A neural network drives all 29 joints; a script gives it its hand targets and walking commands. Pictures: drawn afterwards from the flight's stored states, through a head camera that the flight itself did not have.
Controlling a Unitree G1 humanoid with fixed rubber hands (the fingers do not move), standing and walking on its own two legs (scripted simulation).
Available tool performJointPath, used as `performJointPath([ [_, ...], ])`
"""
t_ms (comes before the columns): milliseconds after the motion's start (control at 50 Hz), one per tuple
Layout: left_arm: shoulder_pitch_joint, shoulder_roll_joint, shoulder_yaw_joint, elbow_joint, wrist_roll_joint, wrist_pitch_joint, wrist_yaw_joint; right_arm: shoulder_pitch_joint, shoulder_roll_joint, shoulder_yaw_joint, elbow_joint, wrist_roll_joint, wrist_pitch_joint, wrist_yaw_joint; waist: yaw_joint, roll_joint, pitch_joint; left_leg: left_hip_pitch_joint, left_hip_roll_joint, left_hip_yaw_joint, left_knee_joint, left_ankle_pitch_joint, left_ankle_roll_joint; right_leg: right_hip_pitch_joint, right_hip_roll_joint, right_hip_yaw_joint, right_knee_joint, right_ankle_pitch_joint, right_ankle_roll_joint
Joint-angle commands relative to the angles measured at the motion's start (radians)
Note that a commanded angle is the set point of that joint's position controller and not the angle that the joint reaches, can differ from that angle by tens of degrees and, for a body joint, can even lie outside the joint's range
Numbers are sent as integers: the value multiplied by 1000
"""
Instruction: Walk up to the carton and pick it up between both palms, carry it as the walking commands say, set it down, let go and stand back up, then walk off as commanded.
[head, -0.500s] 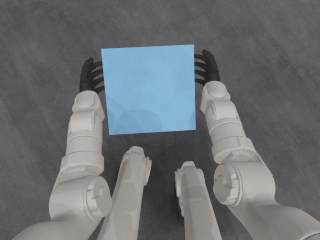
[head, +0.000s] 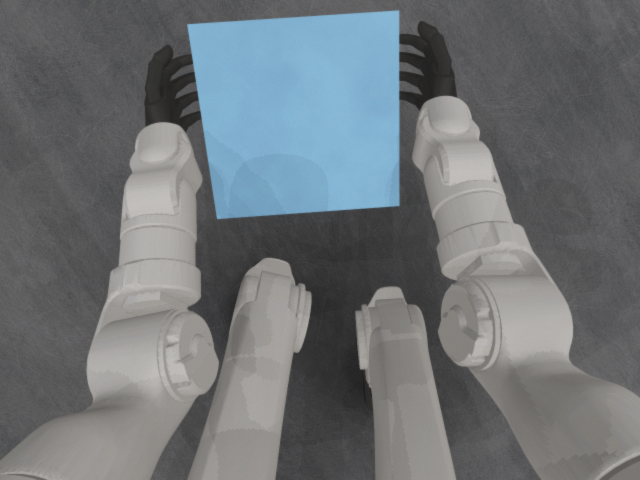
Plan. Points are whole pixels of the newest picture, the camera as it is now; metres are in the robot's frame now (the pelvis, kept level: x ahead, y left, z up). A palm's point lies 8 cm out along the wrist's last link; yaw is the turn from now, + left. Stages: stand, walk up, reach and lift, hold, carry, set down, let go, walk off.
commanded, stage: set down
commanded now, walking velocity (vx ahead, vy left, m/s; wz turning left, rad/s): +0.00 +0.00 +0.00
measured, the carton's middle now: (302, 120) +0.50 +0.11 -0.21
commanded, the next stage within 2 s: none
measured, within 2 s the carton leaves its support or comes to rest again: neither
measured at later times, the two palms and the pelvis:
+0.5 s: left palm (186, 131) +0.46 +0.26 -0.21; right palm (411, 105) +0.54 -0.03 -0.20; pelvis +0.00 +0.00 -0.05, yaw -1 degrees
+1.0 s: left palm (199, 134) +0.46 +0.25 -0.24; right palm (410, 110) +0.55 -0.04 -0.24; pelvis +0.00 -0.01 -0.07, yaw -1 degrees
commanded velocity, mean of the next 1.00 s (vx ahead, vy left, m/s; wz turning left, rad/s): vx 0.00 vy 0.00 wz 0.00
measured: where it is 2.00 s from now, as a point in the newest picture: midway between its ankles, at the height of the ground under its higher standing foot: (314, 353)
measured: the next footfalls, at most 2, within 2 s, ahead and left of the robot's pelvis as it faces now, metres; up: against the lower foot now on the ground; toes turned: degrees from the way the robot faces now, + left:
none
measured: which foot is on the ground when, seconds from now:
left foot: down 0.00-1.00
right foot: down 0.00-1.00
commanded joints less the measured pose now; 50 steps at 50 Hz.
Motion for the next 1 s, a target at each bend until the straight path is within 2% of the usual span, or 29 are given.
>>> performJointPath([
  [0, -678, -772, -491, -48, -124, -44, -266, -546, 901, 380, -31, 98, -25, 263, 76, 13, -1100, 905, -25, 250, -55, 242, 31, 256, 20, -143, -205, 149, -50],
  [440, -808, -651, -468, -37, -160, -74, -282, -689, 829, 407, 12, 145, -43, 238, 115, -15, -1057, 786, -1, 264, 103, 291, 31, 198, 8, -143, -42, 191, -46],
  [600, -818, -595, -384, 39, -145, -91, -298, -712, 790, 384, 63, 127, -61, 227, 134, -91, -902, 658, 5, 241, 152, 288, 49, 144, -2, -129, 3, 202, -46],
  [760, -823, -549, -355, 56, -149, -116, -307, -735, 815, 442, 35, 155, -74, 207, 173, -170, -938, 598, 14, 243, 190, 327, 61, 217, -8, -114, 26, 296, -32],
  [880, -830, -519, -342, 53, -139, -124, -310, -734, 807, 457, 42, 175, -81, 202, 191, -160, -907, 566, 17, 249, 208, 337, 62, 221, -10, -95, 35, 336, -35],
  [980, -829, -501, -329, 64, -132, -123, -317, -710, 775, 422, 92, 154, -82, 201, 174, -135, -846, 530, 20, 247, 209, 306, 60, 199, -10, -89, 36, 311, -44],
])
